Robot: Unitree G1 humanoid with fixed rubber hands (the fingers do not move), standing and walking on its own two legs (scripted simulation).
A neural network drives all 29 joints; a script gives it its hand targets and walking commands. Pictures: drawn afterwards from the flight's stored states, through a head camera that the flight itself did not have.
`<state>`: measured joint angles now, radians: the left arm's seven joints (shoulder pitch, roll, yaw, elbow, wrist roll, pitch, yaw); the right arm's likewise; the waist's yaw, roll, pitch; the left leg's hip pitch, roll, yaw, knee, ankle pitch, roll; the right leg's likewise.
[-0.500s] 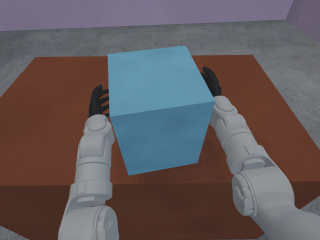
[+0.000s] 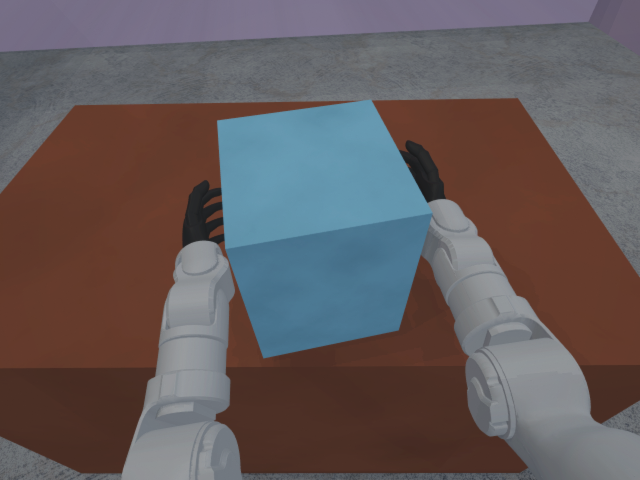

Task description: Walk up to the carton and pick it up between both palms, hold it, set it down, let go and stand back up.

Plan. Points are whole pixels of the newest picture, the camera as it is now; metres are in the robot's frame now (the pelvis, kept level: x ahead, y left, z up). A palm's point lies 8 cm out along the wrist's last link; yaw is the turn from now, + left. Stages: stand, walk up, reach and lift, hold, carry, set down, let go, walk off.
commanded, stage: set down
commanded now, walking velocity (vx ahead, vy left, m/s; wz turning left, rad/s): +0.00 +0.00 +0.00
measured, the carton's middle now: (315, 233) +0.41 +0.02 +0.09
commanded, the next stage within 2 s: none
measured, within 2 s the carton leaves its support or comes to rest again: rests again in 0.58 s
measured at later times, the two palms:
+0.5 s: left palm (205, 259) +0.36 +0.15 +0.10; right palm (425, 216) +0.42 -0.13 +0.11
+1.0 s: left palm (209, 262) +0.36 +0.15 +0.09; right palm (427, 218) +0.42 -0.13 +0.11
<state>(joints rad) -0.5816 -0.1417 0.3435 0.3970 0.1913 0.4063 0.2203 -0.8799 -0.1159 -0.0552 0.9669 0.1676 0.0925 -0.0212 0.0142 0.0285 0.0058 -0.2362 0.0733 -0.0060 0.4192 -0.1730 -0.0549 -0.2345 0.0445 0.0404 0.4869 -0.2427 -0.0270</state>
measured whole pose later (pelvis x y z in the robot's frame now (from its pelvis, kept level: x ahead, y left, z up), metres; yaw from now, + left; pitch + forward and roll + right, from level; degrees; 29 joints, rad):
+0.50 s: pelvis +0.00 +0.00 +0.00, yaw +0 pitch +0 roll +1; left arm -0.54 -0.17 0.34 0.44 0.21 0.33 0.23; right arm -0.82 -0.12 -0.06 0.98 0.12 0.02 0.00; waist 0.02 0.03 0.01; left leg -0.24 0.07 -0.01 0.42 -0.18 -0.06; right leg -0.23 0.05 0.04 0.49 -0.24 -0.03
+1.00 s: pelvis +0.00 +0.00 +0.00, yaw +0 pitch +0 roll +1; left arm -0.55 -0.20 0.39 0.49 0.22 0.25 0.22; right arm -0.81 -0.11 -0.10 1.00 0.04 -0.03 0.03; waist 0.03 0.03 0.01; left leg -0.24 0.08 -0.01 0.42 -0.18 -0.06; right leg -0.24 0.05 0.04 0.49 -0.25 -0.03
